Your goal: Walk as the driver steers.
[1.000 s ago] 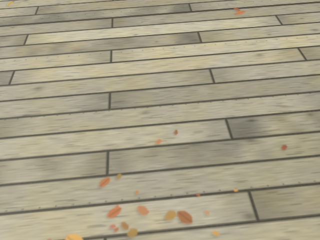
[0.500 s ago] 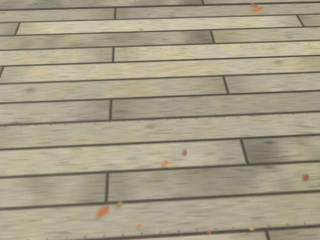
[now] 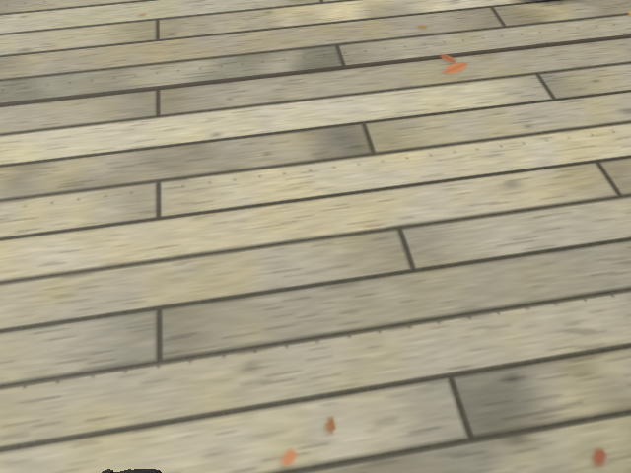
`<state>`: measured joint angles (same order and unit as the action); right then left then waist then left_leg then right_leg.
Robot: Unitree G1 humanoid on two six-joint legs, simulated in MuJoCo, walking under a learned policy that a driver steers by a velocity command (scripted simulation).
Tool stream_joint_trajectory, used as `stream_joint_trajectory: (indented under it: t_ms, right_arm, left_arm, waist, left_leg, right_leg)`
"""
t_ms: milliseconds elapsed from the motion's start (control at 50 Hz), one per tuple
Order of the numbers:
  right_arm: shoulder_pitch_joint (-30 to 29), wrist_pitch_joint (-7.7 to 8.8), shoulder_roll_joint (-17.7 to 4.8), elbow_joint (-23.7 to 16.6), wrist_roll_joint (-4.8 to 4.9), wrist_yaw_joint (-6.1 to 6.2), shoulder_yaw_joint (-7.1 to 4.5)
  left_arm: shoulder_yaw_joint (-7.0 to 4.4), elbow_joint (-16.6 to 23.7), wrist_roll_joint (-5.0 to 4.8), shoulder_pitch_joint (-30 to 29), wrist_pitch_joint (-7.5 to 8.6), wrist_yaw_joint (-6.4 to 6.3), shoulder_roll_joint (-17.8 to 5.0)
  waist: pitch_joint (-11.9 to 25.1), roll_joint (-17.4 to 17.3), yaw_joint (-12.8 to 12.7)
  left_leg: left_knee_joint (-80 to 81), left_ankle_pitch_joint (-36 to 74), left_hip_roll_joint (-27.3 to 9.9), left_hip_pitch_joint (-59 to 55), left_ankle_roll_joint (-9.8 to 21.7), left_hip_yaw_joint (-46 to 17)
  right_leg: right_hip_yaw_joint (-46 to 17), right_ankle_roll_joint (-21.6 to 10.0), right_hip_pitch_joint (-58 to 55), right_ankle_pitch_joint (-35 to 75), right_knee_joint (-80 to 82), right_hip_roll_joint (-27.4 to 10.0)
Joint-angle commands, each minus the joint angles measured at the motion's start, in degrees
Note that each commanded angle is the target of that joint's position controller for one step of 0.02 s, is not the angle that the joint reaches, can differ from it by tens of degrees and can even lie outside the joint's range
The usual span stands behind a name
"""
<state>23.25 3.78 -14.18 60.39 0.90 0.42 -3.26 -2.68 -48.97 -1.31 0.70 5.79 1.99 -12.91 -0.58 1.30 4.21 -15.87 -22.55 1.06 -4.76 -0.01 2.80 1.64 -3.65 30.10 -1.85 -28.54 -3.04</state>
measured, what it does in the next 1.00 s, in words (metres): walks ahead, turning left: right foot, then left foot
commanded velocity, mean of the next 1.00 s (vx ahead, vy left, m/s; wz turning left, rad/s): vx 0.34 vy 0.00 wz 0.42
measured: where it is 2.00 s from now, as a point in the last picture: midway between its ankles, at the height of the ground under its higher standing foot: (295, 471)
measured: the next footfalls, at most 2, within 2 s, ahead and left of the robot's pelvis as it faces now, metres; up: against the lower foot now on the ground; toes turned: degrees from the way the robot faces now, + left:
right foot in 0.02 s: +0.19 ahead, -0.12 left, +0.00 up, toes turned -3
left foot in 0.58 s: +0.45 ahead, +0.16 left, +0.00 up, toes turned +24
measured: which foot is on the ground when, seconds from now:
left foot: down 0.00-0.04, up 0.06-0.56, down 0.58-1.00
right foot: up 0.00-0.00, down 0.02-0.56, up 0.58-1.00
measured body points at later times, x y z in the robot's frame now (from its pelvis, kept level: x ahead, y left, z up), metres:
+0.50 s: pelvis +0.26 -0.01 +0.01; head +0.28 +0.01 +0.45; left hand +0.21 +0.26 -0.14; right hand +0.48 -0.20 -0.11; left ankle +0.41 +0.16 -0.69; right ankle +0.15 -0.12 -0.73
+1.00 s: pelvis +0.43 +0.06 +0.01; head +0.45 +0.09 +0.46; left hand +0.44 +0.37 -0.11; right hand +0.68 -0.13 -0.09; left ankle +0.42 +0.14 -0.73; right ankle +0.57 -0.06 -0.69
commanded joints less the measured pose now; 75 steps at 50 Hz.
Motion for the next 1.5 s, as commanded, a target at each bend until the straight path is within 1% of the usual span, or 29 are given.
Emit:
stream_joint_trajectory:
  t_ms: [20, 40, 60, 80, 120, 140, 180, 240, 360, 480, 520, 560, 580, 600, 620, 640, 680, 700, 760, 880, 1000, 1060, 1080, 1100, 1120, 1140, 1200, 1260, 1500]
  right_arm:
    - [-1.8, -0.09, -6.7, -3.6, -0.54, 0.06, -0.62]
    - [4.8, 1.13, 1.0, -4.3, -0.79, -0.55, 1.64]
    - [3.4, 2.62, -2.5, -3.2, 0.83, -0.8, 0.93]
    - [-2.0, 3.28, -7.3, -4.9, 2.42, -0.78, -0.42]
    - [-7.1, 2.64, -6.8, -5.8, 1.75, 0.03, -0.94]
    - [-5.9, 1.59, -6.0, -5.4, 1.34, 0.22, -1.41]
    - [-3.6, -0.11, -2.8, -4.7, 1.36, 0.15, -1.3]
    - [-7.0, -1.13, -2.8, -6.5, 1.02, 0.26, -1.82]
    - [-17.0, -0.69, -1.8, -10.6, 0.16, -1.46, -1.59]
    - [-25.4, -0.74, -1.0, -16.3, 0.26, -3.66, -0.89]
    - [-22.1, -0.74, -3.1, -17.1, -0.13, -4.16, -1.86]
    - [-8.1, -0.41, -8.2, -14.3, 0.22, -3.9, -4.43]
    - [-2.5, -0.65, -12.9, -13.3, -0.16, -2.43, -6.12]
    - [-4.8, -1.05, -18.6, -14.2, -1.2, -1.32, -6.42]
    - [-2.5, -0.87, -17.0, -16.4, -1.85, -1.87, -5.61]
    - [-4.6, -0.8, -13.9, -17.3, -1.61, -2.04, -4.92]
    - [-12.8, -0.76, -9.3, -18.7, 0.43, -1.68, -3.7]
    - [-14.8, -0.97, -8.6, -19.4, -0.13, -1.43, -3.49]
    - [-15.0, -1.03, -10.1, -20.0, -1.23, -1.0, -3.83]
    - [-13.8, -3.06, -10.1, -20.8, -0.45, 1.09, -3.38]
    - [-13.5, -4.03, -9.0, -20.6, -1.63, 1.22, -2.17]
    - [-14.3, -4.21, -7.2, -20.6, -0.98, 1.0, -0.94]
    - [-12.8, -4.02, -6.5, -20.4, -0.97, 1.08, -0.59]
    - [-9.8, -3.56, -5.2, -20.6, -2.18, 1.03, -0.13]
    - [-6.2, -3.08, -4.9, -20.2, -1.85, 0.83, -0.37]
    - [-8.9, -2.95, -7.0, -20.6, -2.16, 0.76, -0.58]
    - [-12.9, -4.64, -6.3, -20.8, -1.92, 0.62, -0.79]
    - [-13.1, -5.44, -6.5, -20.2, -1.48, 0.09, -0.92]
    - [-12.5, -3.56, -5.3, -17.7, -1.5, 0.59, -0.57]
  left_arm:
    - [-4.57, -2.3, 0.79, 19.9, 0.98, -0.63, -13.3]
    - [-5.85, -3.7, 1.58, 26.2, 0.67, -0.76, -19.0]
    - [-4.3, -3.7, 1.4, 26.5, 0.61, -0.76, -13.6]
    - [-3.23, -2.9, 1.13, 21.1, 0.81, -0.92, -10.5]
    - [-1.78, -1.5, 1.46, 12.3, 1.1, -0.78, -6.1]
    - [-1.31, -1.6, 1.91, 10.4, 1.41, -0.66, -4.6]
    - [-1.46, -2.8, 2.3, 10.9, 1.62, -0.68, -4.7]
    - [-2.13, -3.8, 2.65, 12.3, 1.81, -1.64, -6.9]
    - [-2.39, -4.5, 2.2, 14.8, 1.11, -3.41, -8.2]
    - [-3.25, -5.6, 1.11, 18.7, -1.21, -3.94, -10.0]
    - [-3.75, -4.4, 0.65, 16.5, -2.24, -4.58, -11.9]
    - [-3.87, -3.1, 0.05, 13.9, -2.91, -4.87, -13.1]
    - [-3.61, -1.9, 0.58, 14.1, -2.26, -4.65, -12.5]
    - [-1.39, -0.1, 4.11, 19.7, -0.88, -3.55, -4.1]
    - [-1.21, 0.6, 1.59, 20.6, 0.8, -2.58, -6.7]
    - [-1.91, 2.3, -0.71, 13.2, 1.25, -2.55, -8.8]
    - [-2.29, 2.2, 0.76, 10.4, 0.26, -3.88, -9.2]
    - [-2.83, 2.5, 1.37, 11.3, -0.83, -4.36, -10.1]
    - [-2.87, 3.7, 1.93, 12.6, -2.89, -5.0, -8.5]
    - [-2.32, 5.7, 1.87, 7.8, -4.28, -5.31, -7.9]
    - [-2.02, 7.0, 1.33, 4.3, -3.82, -4.33, -8.3]
    - [-1.69, 6.4, 1.41, 7.0, -2.7, -3.39, -7.2]
    - [-1.8, 6.2, 2.04, 8.0, -2.31, -3.16, -8.3]
    - [-2.49, 6.6, 3.03, 9.2, -2.25, -3.35, -12.5]
    - [-2.51, 6.3, 3.49, 7.3, -2.76, -3.47, -13.2]
    - [-1.64, 6.0, 3.01, 7.5, -2.99, -3.38, -9.1]
    - [-1.41, 6.3, 1.99, 5.1, -3.22, -3.0, -9.2]
    - [-1.36, 6.0, 2.34, 6.6, -2.97, -2.52, -9.2]
    - [-0.82, 3.8, 1.83, 7.0, -3.87, -2.93, -7.2]
  waist:
    - [12.3, -2.4, -12.4]
    - [21.0, 12.3, -10.1]
    - [24.4, 11.8, -11.5]
    - [14.7, 8.6, -10.8]
    - [5.4, 2.3, -7.2]
    - [3.5, 3.4, -5.1]
    - [1.7, 3.9, -3.6]
    - [-0.9, 2.2, -3.2]
    - [-3.6, 1.3, -5.6]
    - [-6.6, 0.9, -7.3]
    - [-2.8, 3.6, -4.6]
    - [5.3, 4.1, 2.7]
    - [9.6, -1.3, 5.2]
    - [15.4, -16.9, -2.9]
    - [29.3, -10.1, -0.5]
    - [23.4, -5.0, 1.2]
    - [10.0, 0.5, -2.7]
    - [8.3, -0.1, -4.7]
    - [7.9, -2.9, -6.7]
    - [9.8, -6.4, -4.6]
    - [6.9, -9.0, -2.7]
    - [6.7, -8.4, -5.1]
    - [6.7, -6.9, -5.3]
    - [9.0, 0.2, -3.2]
    - [8.5, 10.0, 0.0]
    - [9.1, 11.5, -1.8]
    - [6.7, 8.8, -2.4]
    - [3.6, 2.2, -4.1]
    - [2.3, -2.6, -5.0]
  left_leg:
    - [-28.5, 40.2, -9.9, 13.1, 5.9, -2.2]
    - [-51.6, 7.9, 0.8, 37.5, 1.7, -0.6]
    - [-60.6, -9.4, 1.4, 44.5, 2.4, -10.3]
    - [-63.2, -6.5, -1.9, 48.9, 3.6, -10.8]
    - [-56.9, 2.8, -7.2, 45.0, 3.7, -8.6]
    - [-53.8, 5.5, -8.9, 41.5, 3.8, -9.1]
    - [-51.8, 7.8, -9.2, 38.3, 3.7, -8.9]
    - [-47.3, 14.4, -9.0, 43.7, 3.0, -10.2]
    - [-29.9, 27.9, -7.7, 45.5, 2.4, -5.9]
    - [-21.4, 20.4, -5.9, 48.3, 4.5, -0.2]
    - [-21.2, 15.3, -1.4, 39.4, 5.9, 4.4]
    - [-15.1, 19.9, 3.2, 20.5, 8.7, 4.9]
    - [-12.1, 35.5, -1.7, 5.7, 11.6, -4.0]
    - [-19.0, 67.9, -16.5, -12.7, 20.0, -26.0]
    - [-12.6, 59.8, -23.4, -17.8, 27.4, -41.3]
    - [-9.9, 55.9, -20.2, -12.6, 24.4, -34.2]
    - [-6.2, 46.7, -14.9, 5.1, 19.1, -24.1]
    - [-4.6, 45.7, -13.7, 12.1, 18.6, -22.4]
    - [-3.5, 49.5, -11.0, 19.8, 17.9, -18.9]
    - [-4.3, 36.0, -9.1, 17.7, 14.0, -18.6]
    - [-6.0, 27.8, -9.6, 18.1, 13.3, -21.2]
    - [-10.7, 31.6, -8.4, 17.6, 11.1, -21.8]
    - [-11.9, 28.1, -6.6, 19.3, 8.5, -21.6]
    - [-17.6, 18.0, -2.4, 22.8, 5.4, -17.9]
    - [-21.0, 1.4, 3.1, 28.0, 2.5, -11.5]
    - [-21.1, -1.4, 1.2, 26.2, 0.7, -9.6]
    - [-14.7, 9.8, -0.4, 19.4, 0.5, -9.2]
    - [-12.7, 14.9, -1.2, 18.7, 3.4, -10.9]
    - [-10.8, 17.6, -2.4, 19.5, 3.0, -12.3]
  right_leg:
    - [-5.6, -6.0, -31.3, -0.7, -0.7, -4.3]
    - [-32.0, -14.9, -54.0, -7.4, 3.3, -19.6]
    - [-43.0, -15.7, -54.6, -12.5, 10.3, -21.9]
    - [-33.3, -12.1, -46.8, -11.8, 10.9, -20.0]
    - [-18.7, -8.4, -29.9, -6.1, 14.9, -15.3]
    - [-13.8, -7.0, -25.0, -4.9, 17.0, -13.2]
    - [-8.6, -6.8, -20.3, -2.2, 19.8, -11.9]
    - [-3.1, -7.1, -20.6, 3.0, 21.6, -12.0]
    - [5.9, -5.0, -24.4, 5.2, 23.0, -11.0]
    - [10.3, -4.1, -35.9, 18.8, 16.0, -14.2]
    - [11.9, -2.5, -35.8, 42.1, 7.0, -13.6]
    - [12.5, 0.5, -31.4, 45.9, -12.0, -10.7]
    - [12.4, 4.5, -19.4, 25.8, -28.7, -7.2]
    - [8.1, 8.0, 2.4, -37.8, -49.6, 3.4]
    - [-5.5, 7.6, 6.3, -40.6, -57.7, 5.5]
    - [-7.3, 6.3, 9.4, -35.0, -56.7, 2.9]
    - [-5.9, 6.2, 9.1, -25.9, -48.2, -1.1]
    - [-6.3, 6.3, 5.1, -24.1, -45.6, -2.0]
    - [-5.6, 7.0, 0.7, -21.3, -38.7, -1.2]
    - [-6.1, 8.9, 3.1, -11.3, -25.4, -0.4]
    - [-5.3, 8.2, -3.4, -13.1, -13.4, 0.6]
    - [-3.6, 5.7, -12.1, -7.1, 1.6, 1.9]
    - [-5.8, 4.2, -17.6, 2.8, 6.6, -0.4]
    - [-12.5, 1.0, -24.3, 18.4, 4.9, -8.6]
    - [-17.9, -6.1, -25.8, 26.1, 3.7, -14.2]
    - [-21.5, -9.6, -22.8, 20.5, 5.7, -16.3]
    - [-14.7, -3.4, -17.9, 7.6, 5.1, -9.0]
    - [-6.9, 2.3, -15.5, -5.8, 2.9, -2.1]
    - [-4.9, 2.6, -19.3, -2.0, 0.0, -0.1]
Keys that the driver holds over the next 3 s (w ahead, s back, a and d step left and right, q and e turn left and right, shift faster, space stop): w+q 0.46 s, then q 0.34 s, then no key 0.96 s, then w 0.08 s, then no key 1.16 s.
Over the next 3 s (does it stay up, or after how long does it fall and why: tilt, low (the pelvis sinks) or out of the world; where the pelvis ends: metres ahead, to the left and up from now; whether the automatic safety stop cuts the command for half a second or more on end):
stays up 0.49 0.02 0.01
